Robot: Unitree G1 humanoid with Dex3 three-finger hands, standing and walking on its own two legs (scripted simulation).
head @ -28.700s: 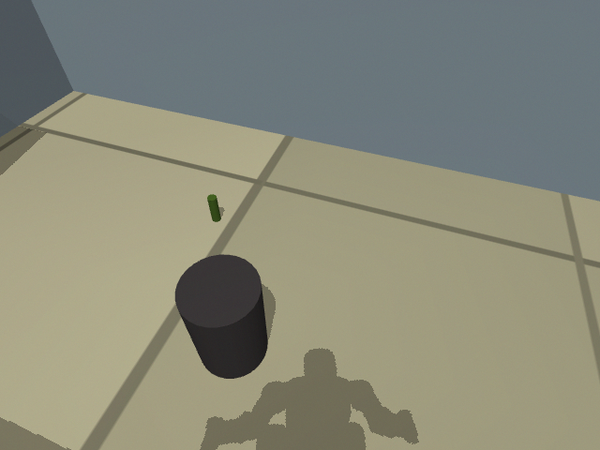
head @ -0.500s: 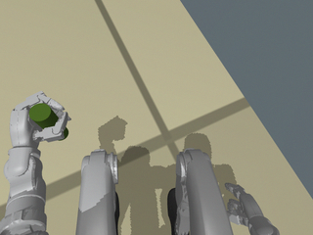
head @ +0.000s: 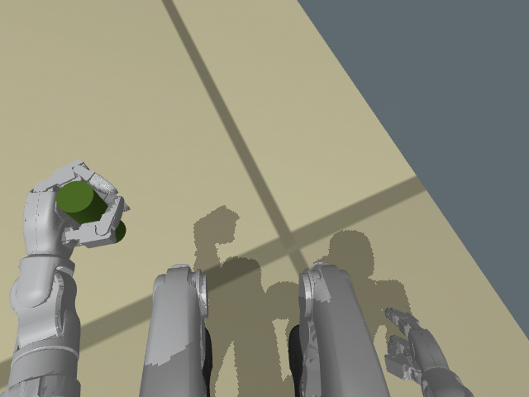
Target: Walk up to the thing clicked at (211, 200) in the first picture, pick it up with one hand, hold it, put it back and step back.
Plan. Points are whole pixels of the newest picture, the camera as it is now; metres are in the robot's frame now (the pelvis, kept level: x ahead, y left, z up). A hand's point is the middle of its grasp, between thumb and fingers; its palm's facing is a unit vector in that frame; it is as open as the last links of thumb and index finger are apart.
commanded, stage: lift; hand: left
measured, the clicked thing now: (96, 216) +0.37 +0.24 -0.02
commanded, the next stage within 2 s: hold in 1.66 s
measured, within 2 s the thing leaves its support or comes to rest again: neither
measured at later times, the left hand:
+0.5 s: hand (23, 146) +0.37 +0.22 +0.18, palm faces +0.12 -0.99 -0.03, open 5.3 cm
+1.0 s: hand out of the picture +0.37 +0.21 +0.28, palm faces +0.11 -0.99 -0.02, open 5.3 cm
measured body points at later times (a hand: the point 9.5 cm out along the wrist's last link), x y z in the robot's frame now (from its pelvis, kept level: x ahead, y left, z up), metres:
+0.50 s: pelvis +0.03 +0.01 +0.14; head +0.16 +0.03 +0.57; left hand +0.35 +0.27 +0.18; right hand +0.22 -0.23 +0.04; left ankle +0.09 +0.13 -0.40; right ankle +0.08 -0.12 -0.40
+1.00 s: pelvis +0.05 +0.01 +0.24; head +0.13 +0.03 +0.68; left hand +0.36 +0.26 +0.28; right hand +0.20 -0.22 +0.13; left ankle +0.09 +0.13 -0.40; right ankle +0.08 -0.12 -0.40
